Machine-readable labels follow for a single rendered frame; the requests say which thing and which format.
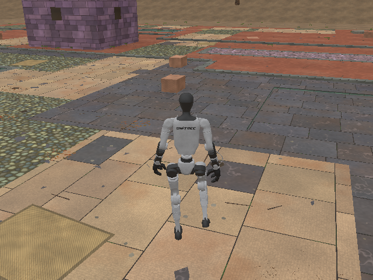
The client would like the left robot hand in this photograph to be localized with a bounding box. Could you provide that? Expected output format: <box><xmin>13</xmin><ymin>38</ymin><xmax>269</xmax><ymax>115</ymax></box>
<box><xmin>153</xmin><ymin>163</ymin><xmax>166</xmax><ymax>176</ymax></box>

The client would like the right robot foot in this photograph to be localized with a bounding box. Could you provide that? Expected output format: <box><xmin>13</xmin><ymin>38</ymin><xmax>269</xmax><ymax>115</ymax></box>
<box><xmin>202</xmin><ymin>218</ymin><xmax>210</xmax><ymax>228</ymax></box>

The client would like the left robot forearm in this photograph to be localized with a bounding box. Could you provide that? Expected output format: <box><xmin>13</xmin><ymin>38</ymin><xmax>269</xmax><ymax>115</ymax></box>
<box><xmin>154</xmin><ymin>142</ymin><xmax>165</xmax><ymax>165</ymax></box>

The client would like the right robot upper arm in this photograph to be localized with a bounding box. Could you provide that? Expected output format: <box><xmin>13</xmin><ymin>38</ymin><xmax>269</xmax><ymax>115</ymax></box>
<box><xmin>199</xmin><ymin>118</ymin><xmax>214</xmax><ymax>151</ymax></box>

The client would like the right robot forearm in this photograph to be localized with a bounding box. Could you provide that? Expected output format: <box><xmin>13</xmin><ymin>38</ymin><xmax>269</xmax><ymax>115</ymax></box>
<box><xmin>208</xmin><ymin>142</ymin><xmax>220</xmax><ymax>170</ymax></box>

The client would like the left robot upper arm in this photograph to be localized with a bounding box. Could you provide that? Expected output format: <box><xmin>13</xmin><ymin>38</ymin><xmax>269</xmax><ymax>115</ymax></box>
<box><xmin>159</xmin><ymin>118</ymin><xmax>174</xmax><ymax>150</ymax></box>

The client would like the robot right thigh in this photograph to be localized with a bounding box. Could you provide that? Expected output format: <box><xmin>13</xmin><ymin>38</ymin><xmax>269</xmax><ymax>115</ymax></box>
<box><xmin>194</xmin><ymin>162</ymin><xmax>206</xmax><ymax>191</ymax></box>

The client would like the right robot hand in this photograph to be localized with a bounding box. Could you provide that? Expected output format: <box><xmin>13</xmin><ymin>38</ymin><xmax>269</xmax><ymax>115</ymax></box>
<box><xmin>207</xmin><ymin>168</ymin><xmax>221</xmax><ymax>183</ymax></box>

